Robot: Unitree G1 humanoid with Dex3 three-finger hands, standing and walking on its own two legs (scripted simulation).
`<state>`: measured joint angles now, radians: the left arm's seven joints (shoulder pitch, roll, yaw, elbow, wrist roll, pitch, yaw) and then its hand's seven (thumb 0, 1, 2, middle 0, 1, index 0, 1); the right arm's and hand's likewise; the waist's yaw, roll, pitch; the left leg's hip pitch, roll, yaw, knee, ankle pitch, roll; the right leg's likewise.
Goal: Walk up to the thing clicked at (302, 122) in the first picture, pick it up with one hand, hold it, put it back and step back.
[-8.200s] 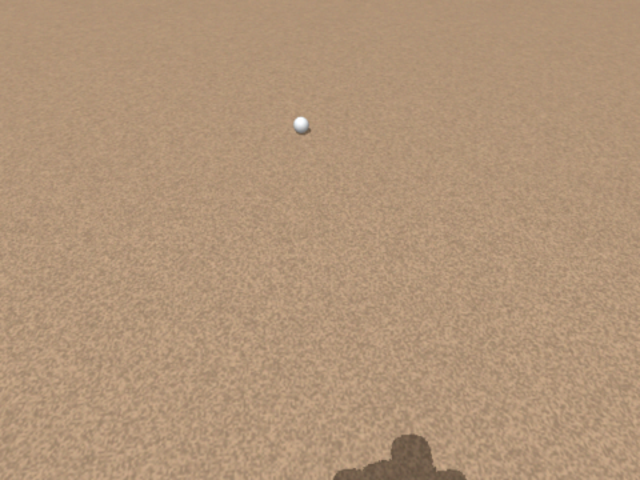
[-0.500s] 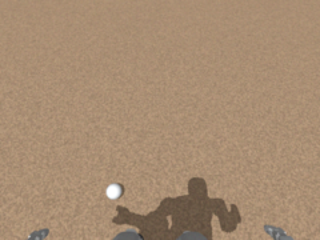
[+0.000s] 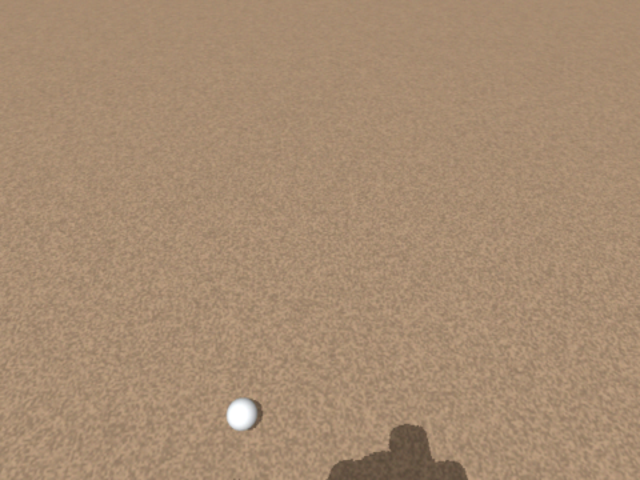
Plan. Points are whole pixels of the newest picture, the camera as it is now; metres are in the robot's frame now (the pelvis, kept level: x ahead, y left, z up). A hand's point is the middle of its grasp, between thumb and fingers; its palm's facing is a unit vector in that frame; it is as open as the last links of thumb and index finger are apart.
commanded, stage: walk up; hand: left
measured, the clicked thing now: (242, 414) +0.46 +0.23 -0.72
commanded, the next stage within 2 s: none
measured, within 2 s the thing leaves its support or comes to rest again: neither
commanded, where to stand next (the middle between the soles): +0.11 +0.00 m, yaw -1 degrees
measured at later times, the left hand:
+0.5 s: hand out of the picture +0.04 +0.30 -0.12, palm faces +0.03 -0.89 -0.45, open 7.4 cm
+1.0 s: hand out of the picture +0.12 +0.28 -0.16, palm faces -0.09 -0.92 -0.38, open 7.4 cm
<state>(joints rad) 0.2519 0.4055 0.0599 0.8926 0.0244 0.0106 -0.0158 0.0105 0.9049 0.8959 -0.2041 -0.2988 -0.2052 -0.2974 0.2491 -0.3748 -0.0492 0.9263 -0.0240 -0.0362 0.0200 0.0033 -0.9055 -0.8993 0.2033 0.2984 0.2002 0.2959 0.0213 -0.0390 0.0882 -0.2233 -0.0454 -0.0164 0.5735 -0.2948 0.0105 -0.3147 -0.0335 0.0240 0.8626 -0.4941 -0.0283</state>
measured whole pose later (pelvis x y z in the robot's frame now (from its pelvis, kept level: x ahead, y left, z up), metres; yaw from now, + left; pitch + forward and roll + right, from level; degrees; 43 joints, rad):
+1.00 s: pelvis +0.04 +0.00 -0.01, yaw -4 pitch -3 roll -1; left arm 0.23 0.41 0.08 0.95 0.03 -0.01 -0.03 0.01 0.91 0.90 -0.20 -0.30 -0.20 -0.30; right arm 0.26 -0.44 -0.06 0.92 -0.01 -0.03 -0.02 0.00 -0.90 -0.90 0.21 0.30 0.20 0.30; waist -0.02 0.00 0.10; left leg -0.36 0.11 0.01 0.76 -0.37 -0.02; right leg -0.31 -0.02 -0.01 0.69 -0.33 0.01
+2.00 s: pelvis +0.06 +0.02 +0.01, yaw -1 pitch -2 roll +0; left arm 0.17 0.39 -0.01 1.09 0.01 -0.05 0.03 0.01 0.91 0.90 -0.20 -0.30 -0.21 -0.30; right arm 0.07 -0.36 -0.04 1.04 -0.01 0.03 0.04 0.00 -0.91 -0.90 0.20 0.30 0.20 0.30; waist 0.01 0.01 0.06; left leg -0.21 -0.02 0.00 0.50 -0.25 0.02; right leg -0.17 -0.06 0.01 0.47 -0.26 0.05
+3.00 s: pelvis +0.06 -0.02 +0.02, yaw -2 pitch -2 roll +0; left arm 0.10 0.35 0.01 1.13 0.00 -0.01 -0.01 0.01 0.91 0.90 -0.20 -0.30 -0.20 -0.30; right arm 0.10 -0.35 -0.01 1.15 -0.01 -0.01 0.01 0.00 -0.91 -0.90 0.20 0.30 0.20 0.30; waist -0.01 0.01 0.05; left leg -0.12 0.04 -0.01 0.31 -0.16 -0.04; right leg -0.10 0.00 0.00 0.32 -0.18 0.00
